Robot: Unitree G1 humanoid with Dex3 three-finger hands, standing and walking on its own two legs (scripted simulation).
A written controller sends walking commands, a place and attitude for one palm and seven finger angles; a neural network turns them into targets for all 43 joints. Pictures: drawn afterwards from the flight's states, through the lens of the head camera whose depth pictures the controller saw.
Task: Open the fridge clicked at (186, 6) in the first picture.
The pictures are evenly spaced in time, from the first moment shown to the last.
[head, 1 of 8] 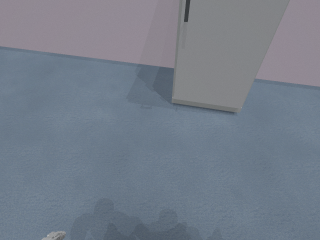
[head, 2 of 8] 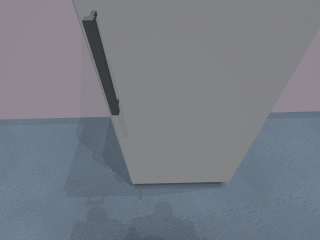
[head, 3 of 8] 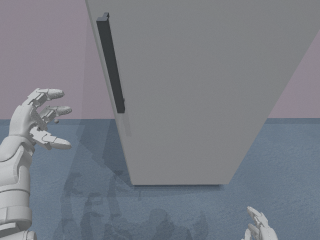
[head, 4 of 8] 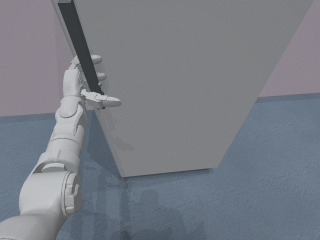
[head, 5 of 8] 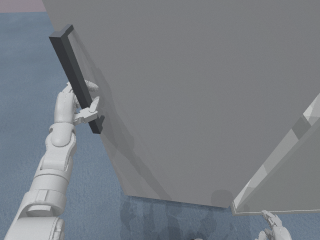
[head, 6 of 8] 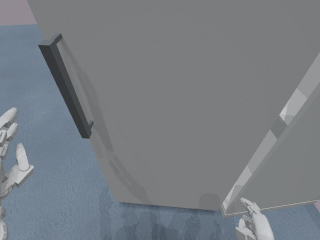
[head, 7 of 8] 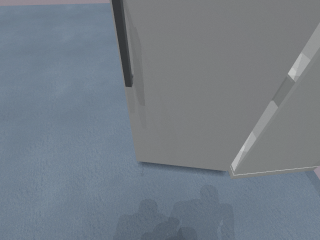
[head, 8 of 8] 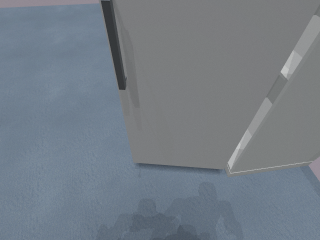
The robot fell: no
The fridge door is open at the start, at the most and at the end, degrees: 0 84 77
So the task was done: yes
